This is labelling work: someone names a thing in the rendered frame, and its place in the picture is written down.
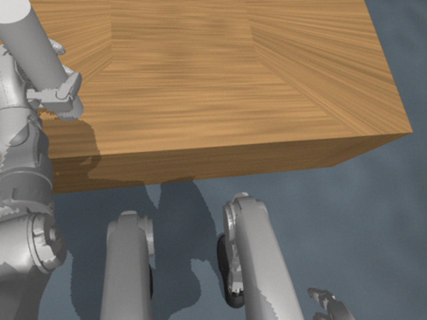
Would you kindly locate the left robot arm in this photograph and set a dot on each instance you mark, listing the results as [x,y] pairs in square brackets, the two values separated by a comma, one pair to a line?
[31,244]

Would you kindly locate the right robot foot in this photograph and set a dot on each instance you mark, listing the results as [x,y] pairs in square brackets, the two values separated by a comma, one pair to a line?
[234,300]

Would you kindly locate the can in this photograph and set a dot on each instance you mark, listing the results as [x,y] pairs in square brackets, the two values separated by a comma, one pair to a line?
[24,37]

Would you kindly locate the right robot hand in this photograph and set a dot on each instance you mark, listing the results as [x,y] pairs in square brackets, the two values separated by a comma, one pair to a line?
[336,309]

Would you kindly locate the left robot hand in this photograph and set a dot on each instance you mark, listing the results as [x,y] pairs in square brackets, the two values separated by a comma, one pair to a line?
[16,89]

